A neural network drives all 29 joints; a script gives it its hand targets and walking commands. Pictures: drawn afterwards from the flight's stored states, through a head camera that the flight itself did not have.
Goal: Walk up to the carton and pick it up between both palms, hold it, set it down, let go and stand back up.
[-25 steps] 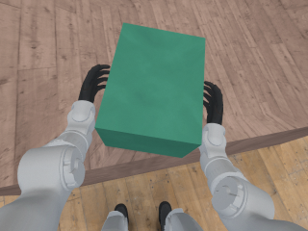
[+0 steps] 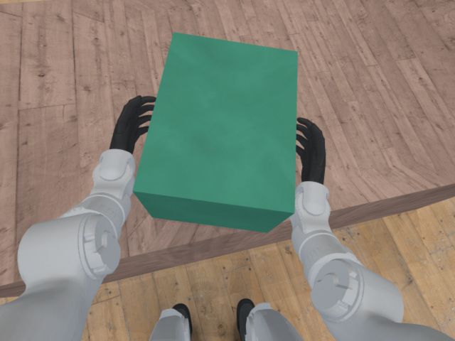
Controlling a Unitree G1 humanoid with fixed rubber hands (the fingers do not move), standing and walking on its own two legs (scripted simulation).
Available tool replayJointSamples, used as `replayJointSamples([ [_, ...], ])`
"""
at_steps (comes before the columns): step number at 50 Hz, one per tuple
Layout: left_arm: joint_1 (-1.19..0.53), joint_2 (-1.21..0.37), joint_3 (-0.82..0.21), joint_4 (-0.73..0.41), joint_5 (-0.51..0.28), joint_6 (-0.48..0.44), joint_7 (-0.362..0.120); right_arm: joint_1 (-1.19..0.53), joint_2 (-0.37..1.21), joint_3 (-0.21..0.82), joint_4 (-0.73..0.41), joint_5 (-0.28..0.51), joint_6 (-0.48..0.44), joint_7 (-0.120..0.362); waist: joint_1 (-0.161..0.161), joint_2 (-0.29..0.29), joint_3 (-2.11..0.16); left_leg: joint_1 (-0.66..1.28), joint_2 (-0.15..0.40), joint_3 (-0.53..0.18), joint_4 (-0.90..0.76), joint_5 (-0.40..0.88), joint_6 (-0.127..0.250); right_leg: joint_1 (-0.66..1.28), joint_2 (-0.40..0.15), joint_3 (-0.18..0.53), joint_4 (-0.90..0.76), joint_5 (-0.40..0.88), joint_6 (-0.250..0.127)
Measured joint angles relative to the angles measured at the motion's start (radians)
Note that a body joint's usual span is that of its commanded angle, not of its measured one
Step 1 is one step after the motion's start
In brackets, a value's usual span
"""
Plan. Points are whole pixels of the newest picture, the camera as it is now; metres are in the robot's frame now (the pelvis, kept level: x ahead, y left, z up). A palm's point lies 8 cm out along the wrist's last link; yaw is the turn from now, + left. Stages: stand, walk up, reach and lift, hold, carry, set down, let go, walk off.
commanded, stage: set down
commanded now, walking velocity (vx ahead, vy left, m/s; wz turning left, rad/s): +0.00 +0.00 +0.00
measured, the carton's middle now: (222, 137) +0.49 -0.03 -0.06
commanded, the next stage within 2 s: none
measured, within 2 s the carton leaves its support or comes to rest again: neither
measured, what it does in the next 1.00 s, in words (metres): stands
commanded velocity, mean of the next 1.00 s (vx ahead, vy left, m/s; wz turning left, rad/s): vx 0.00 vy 0.00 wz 0.00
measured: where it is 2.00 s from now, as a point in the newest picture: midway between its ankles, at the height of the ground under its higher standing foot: outside the picture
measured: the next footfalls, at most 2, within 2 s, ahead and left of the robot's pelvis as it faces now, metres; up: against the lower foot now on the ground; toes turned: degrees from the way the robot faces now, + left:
none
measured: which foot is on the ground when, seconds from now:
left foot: down 0.00-1.00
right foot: down 0.00-1.00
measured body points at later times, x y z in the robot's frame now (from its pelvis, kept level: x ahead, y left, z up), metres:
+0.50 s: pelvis -0.01 +0.01 -0.01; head +0.17 +0.03 +0.40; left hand +0.49 +0.14 -0.03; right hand +0.41 -0.18 -0.03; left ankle +0.02 +0.11 -0.69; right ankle +0.01 -0.12 -0.69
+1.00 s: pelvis -0.02 +0.01 -0.05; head +0.15 +0.02 +0.37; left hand +0.49 +0.15 -0.04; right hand +0.42 -0.22 -0.04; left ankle +0.02 +0.12 -0.69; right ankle +0.01 -0.12 -0.69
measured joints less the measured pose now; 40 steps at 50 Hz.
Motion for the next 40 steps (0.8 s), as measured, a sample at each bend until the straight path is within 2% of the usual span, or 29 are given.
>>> replayJointSamples([
  [23,-0.019,-0.003,0.031,-0.019,0.013,0.025,0.011,-0.039,-0.014,-0.026,0.005,-0.019,0.029,0.019,0.0,0.0,0.0,-0.046,-0.003,0.014,0.067,-0.026,0.013,-0.054,-0.007,0.016,0.071,-0.02,0.011],
  [31,-0.026,0.007,0.012,-0.007,0.003,0.026,0.019,-0.064,-0.045,0.009,0.061,0.002,0.049,0.026,-0.004,0.003,-0.009,-0.066,-0.002,0.018,0.09,-0.038,0.014,-0.078,-0.007,0.021,0.095,-0.03,0.013],
  [35,-0.031,0.016,-0.047,0.015,-0.046,0.039,0.032,-0.084,-0.096,0.102,0.17,0.068,0.066,0.028,-0.006,0.005,-0.038,-0.096,0.0,0.021,0.109,-0.047,0.013,-0.11,-0.005,0.026,0.114,-0.038,0.014],
  [38,-0.039,0.025,-0.159,0.049,-0.167,0.06,0.05,-0.108,-0.135,0.251,0.281,0.201,0.08,0.021,-0.005,0.014,-0.084,-0.145,0.004,0.017,0.138,-0.058,0.005,-0.158,0.001,0.028,0.137,-0.045,0.014],
  [40,-0.046,0.028,-0.233,0.064,-0.257,0.06,0.054,-0.119,-0.146,0.344,0.312,0.295,0.071,0.01,-0.002,0.02,-0.116,-0.184,0.004,0.006,0.167,-0.064,-0.005,-0.195,0.006,0.031,0.159,-0.051,0.014],
])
